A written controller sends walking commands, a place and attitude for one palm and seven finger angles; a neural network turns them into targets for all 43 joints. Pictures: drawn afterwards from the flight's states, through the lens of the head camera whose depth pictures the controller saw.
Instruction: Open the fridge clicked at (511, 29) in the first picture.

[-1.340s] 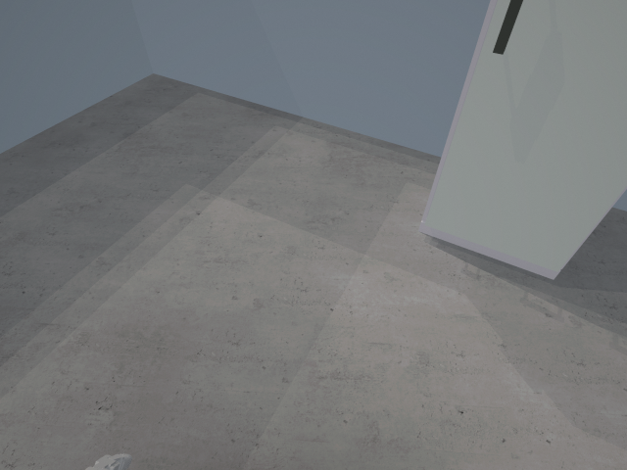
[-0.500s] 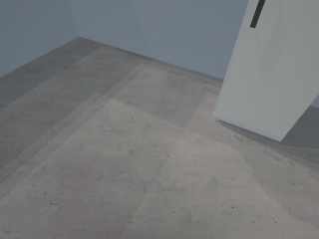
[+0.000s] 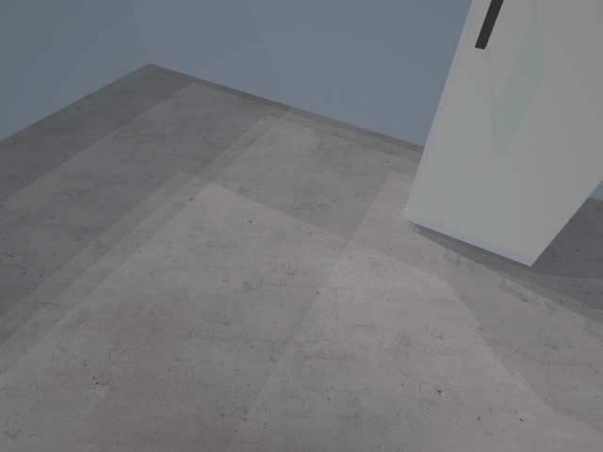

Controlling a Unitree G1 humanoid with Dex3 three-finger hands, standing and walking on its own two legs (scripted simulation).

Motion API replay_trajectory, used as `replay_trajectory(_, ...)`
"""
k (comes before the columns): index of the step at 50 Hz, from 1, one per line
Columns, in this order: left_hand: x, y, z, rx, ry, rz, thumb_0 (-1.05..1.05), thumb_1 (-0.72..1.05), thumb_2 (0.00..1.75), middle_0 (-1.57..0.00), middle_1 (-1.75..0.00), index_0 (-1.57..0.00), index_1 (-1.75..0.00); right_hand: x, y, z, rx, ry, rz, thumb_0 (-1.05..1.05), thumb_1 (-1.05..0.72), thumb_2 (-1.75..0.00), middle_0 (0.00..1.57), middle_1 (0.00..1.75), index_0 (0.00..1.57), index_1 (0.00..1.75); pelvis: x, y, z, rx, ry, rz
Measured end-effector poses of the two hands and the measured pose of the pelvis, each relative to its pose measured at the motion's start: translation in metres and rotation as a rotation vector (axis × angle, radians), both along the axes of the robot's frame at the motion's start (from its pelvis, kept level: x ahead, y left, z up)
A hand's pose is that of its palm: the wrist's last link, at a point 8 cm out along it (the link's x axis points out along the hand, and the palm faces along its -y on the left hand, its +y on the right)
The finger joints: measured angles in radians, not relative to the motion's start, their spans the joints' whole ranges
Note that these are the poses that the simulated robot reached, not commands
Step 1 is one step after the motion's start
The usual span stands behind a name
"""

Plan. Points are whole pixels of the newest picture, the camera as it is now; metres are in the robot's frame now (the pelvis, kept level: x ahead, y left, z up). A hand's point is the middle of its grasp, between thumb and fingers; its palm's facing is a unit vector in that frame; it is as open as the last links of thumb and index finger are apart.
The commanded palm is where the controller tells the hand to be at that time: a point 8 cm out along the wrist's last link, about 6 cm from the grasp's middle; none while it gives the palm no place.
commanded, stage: look at it before walking up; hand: left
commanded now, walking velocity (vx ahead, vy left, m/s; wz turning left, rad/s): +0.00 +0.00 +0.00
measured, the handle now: out of the picture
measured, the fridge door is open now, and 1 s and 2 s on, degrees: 0 0 0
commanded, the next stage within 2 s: walk to a spot facing it in 0.10 s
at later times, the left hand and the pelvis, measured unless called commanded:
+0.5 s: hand out of the picture +0.06 +0.21 -0.17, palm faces -0.11 -0.96 -0.26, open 7.3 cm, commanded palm none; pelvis +0.00 -0.01 -0.01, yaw -7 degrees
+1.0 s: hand out of the picture +0.12 +0.18 -0.18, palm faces -0.23 -0.96 -0.18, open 7.3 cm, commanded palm none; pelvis +0.15 -0.01 -0.01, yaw -20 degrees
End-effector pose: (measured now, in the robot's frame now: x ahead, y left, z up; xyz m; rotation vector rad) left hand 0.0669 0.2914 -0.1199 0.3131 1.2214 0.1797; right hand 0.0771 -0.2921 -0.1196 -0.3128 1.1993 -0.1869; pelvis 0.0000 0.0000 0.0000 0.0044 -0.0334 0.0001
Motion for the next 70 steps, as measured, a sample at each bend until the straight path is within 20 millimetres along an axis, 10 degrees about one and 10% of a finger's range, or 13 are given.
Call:
replay_trajectory(17,0.003,-0.004,-0.003,0.003,0.017,-0.005,0.0,0.91,0.9,-0.2,-0.3,-0.21,-0.3,0.002,0.003,-0.002,0.001,-0.022,-0.027,0.0,-0.9,-0.9,0.2,0.3,0.2,0.3,0.001,0.0,-0.002,0.001,0.003,-0.038)
replay_trajectory(32,-0.005,-0.067,-0.031,-0.081,0.095,-0.064,0.0,0.91,0.9,-0.2,-0.3,-0.21,-0.3,-0.055,0.004,-0.05,0.115,0.07,-0.204,0.0,-0.9,-0.9,0.21,0.3,0.21,0.3,0.024,-0.028,-0.028,-0.002,0.02,-0.178)
replay_trajectory(43,-0.008,-0.089,-0.011,-0.122,0.307,-0.086,0.0,0.91,0.9,-0.2,-0.3,-0.21,-0.3,0.044,-0.004,-0.009,0.11,-0.11,-0.262,0.01,-0.91,-0.9,0.2,0.3,0.2,0.3,0.085,-0.029,-0.002,0.008,0.053,-0.292)
replay_trajectory(54,0.137,-0.046,-0.052,-0.114,0.305,-0.179,0.01,0.91,0.9,-0.2,-0.3,-0.21,-0.3,0.171,0.026,-0.006,0.053,-0.268,-0.294,0.0,-0.9,-0.9,0.2,0.3,0.2,0.3,0.189,0.001,-0.027,-0.015,0.047,-0.423)
replay_trajectory(63,0.361,-0.077,-0.027,-0.126,0.025,-0.437,0.01,0.92,0.9,-0.2,-0.3,-0.2,-0.3,0.106,0.063,0.001,0.048,-0.083,-0.578,0.0,-0.92,-0.9,0.21,0.3,0.2,0.3,0.254,0.003,-0.004,-0.026,0.028,-0.551)
replay_trajectory(70,0.469,-0.152,-0.013,-0.154,-0.064,-0.605,0.0,0.92,0.9,-0.19,-0.3,-0.2,-0.3,0.05,0.1,-0.007,0.098,0.134,-0.778,0.0,-0.92,-0.9,0.2,0.3,0.2,0.3,0.297,-0.01,-0.003,-0.012,0.033,-0.634)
